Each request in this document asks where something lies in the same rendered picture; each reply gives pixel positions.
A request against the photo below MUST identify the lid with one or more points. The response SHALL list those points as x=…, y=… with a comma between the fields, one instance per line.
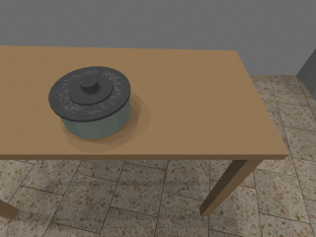
x=69, y=101

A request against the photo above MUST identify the pot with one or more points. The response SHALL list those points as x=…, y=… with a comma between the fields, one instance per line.
x=99, y=128

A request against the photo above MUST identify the table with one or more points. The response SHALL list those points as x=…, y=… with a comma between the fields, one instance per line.
x=185, y=104

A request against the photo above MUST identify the knob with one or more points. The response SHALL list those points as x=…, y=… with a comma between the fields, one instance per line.
x=88, y=83

